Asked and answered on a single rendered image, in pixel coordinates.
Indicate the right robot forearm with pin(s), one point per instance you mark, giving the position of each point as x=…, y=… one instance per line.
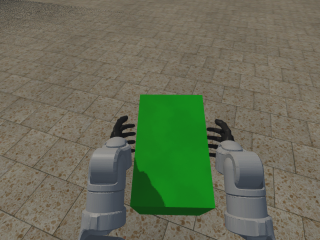
x=244, y=184

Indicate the carton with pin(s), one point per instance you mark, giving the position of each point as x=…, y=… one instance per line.
x=172, y=171

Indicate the robot right hand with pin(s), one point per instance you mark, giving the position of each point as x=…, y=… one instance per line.
x=225, y=133

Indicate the robot left hand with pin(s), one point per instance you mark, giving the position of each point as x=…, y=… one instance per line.
x=118, y=128

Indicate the left robot forearm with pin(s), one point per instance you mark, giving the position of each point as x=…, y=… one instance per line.
x=105, y=210

